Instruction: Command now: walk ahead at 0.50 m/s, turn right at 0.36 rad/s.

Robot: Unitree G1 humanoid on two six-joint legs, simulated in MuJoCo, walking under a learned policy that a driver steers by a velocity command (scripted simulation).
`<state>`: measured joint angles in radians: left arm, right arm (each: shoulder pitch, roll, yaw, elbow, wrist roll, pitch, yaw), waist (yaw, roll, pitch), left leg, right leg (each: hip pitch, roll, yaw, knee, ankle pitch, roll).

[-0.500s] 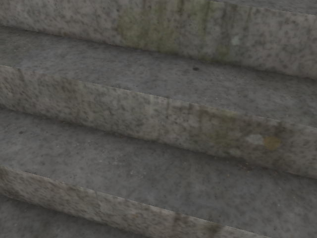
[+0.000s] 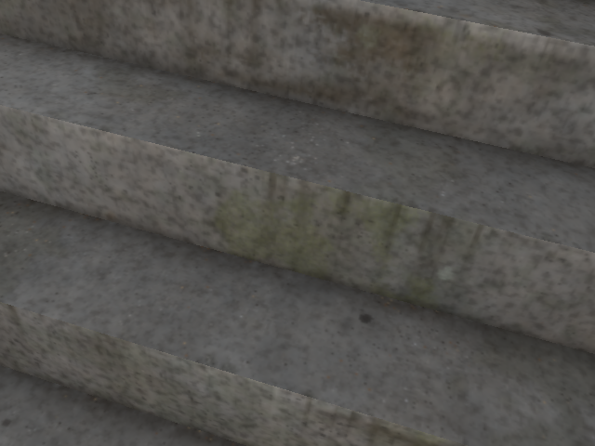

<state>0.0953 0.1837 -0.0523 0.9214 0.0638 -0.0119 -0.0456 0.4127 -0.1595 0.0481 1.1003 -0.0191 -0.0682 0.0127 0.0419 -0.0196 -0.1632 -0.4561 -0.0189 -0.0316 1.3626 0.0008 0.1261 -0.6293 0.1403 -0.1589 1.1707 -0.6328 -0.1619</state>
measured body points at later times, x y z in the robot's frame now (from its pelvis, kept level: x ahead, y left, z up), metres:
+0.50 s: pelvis +0.24 +0.05 +0.25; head +0.21 +0.06 +0.70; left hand +0.47 +0.24 +0.16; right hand +0.23 -0.21 +0.11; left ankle +0.32 +0.15 -0.43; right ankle +0.18 -0.08 -0.17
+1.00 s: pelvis +0.43 -0.13 +0.41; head +0.43 -0.13 +0.86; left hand +0.68 -0.01 +0.30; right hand +0.33 -0.36 +0.27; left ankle +0.39 +0.10 -0.08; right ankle +0.47 -0.23 -0.23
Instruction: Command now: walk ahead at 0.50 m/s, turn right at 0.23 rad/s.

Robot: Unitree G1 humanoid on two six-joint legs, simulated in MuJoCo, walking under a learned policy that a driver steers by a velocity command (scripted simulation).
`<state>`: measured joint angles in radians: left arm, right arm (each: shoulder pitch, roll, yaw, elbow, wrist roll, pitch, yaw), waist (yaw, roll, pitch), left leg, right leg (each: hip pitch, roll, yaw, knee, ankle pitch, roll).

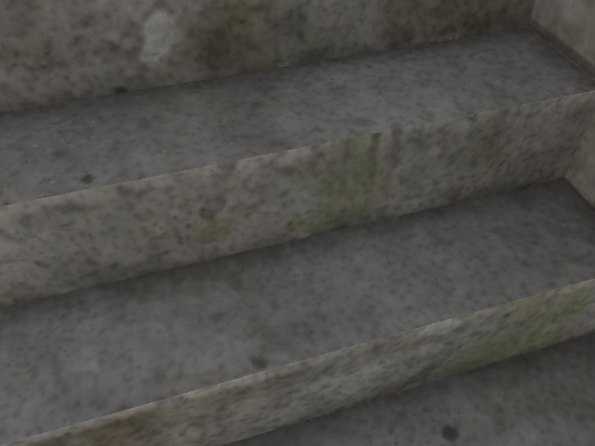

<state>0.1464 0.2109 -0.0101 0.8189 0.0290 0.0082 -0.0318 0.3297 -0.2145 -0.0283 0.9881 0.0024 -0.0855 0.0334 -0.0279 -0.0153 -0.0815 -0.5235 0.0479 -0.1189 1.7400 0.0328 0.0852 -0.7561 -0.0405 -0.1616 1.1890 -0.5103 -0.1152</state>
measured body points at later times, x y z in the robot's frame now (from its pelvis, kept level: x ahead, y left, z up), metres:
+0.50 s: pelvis +0.22 +0.00 +0.18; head +0.22 -0.03 +0.62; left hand +0.17 +0.21 +0.03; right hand +0.45 -0.16 +0.07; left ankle +0.30 +0.07 -0.44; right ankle +0.12 -0.07 -0.55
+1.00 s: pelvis +0.41 -0.12 +0.31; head +0.40 -0.10 +0.76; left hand +0.60 +0.09 +0.23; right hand +0.42 -0.33 +0.16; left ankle +0.31 +0.07 -0.43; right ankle +0.43 -0.26 -0.30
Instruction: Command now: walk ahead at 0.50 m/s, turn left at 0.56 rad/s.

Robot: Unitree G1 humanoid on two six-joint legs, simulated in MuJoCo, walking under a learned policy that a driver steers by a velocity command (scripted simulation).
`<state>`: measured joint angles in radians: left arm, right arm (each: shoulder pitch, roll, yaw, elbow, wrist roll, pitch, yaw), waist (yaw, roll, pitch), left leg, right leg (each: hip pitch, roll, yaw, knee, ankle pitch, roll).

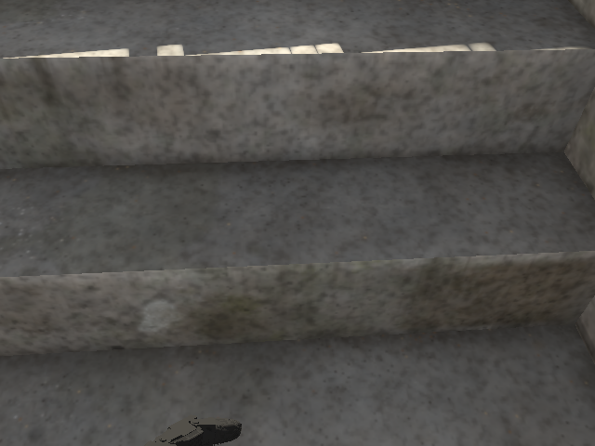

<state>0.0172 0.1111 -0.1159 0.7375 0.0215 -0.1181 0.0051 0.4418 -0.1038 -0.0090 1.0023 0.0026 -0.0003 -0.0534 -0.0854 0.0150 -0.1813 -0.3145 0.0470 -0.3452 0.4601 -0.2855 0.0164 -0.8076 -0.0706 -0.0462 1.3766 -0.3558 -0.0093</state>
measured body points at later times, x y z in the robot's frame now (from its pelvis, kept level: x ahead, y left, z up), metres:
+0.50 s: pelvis +0.17 -0.06 +0.16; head +0.13 -0.07 +0.61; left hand +0.30 +0.22 +0.10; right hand +0.35 -0.26 +0.05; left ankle +0.17 +0.02 -0.54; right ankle +0.16 -0.22 -0.21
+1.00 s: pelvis +0.34 -0.07 +0.34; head +0.33 -0.08 +0.79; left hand +0.21 +0.16 +0.21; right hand +0.66 -0.14 +0.29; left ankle +0.28 +0.05 -0.13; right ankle +0.41 -0.19 -0.33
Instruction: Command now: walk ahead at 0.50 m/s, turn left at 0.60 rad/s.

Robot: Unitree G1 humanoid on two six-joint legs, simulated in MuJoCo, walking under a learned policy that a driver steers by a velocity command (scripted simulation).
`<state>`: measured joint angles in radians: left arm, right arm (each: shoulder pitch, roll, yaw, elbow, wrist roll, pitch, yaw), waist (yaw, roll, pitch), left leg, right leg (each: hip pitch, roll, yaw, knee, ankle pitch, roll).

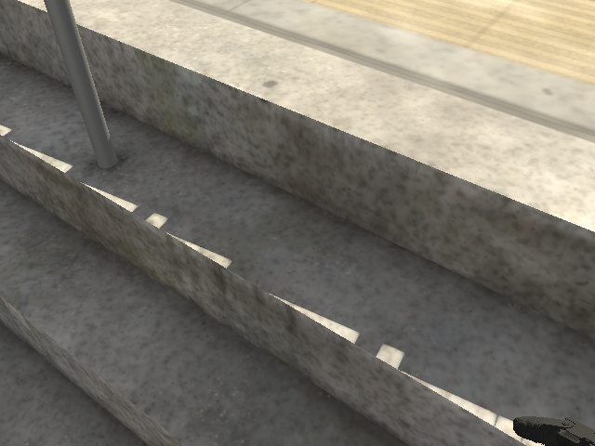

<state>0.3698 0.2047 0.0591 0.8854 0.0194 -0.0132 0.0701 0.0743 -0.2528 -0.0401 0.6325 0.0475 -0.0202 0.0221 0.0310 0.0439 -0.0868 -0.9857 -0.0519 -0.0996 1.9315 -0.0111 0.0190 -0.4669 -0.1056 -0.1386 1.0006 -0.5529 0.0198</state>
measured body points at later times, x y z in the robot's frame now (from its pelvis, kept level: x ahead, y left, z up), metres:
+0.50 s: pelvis +0.20 +0.11 +0.06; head +0.20 +0.15 +0.51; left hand +0.32 +0.34 -0.07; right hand +0.24 -0.12 -0.06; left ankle +0.22 +0.21 -0.68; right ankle +0.16 -0.04 -0.29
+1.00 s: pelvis +0.36 +0.08 +0.23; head +0.34 +0.06 +0.68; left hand +0.44 +0.30 +0.10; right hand +0.54 -0.18 +0.17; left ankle +0.40 +0.24 -0.26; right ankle +0.36 +0.02 -0.47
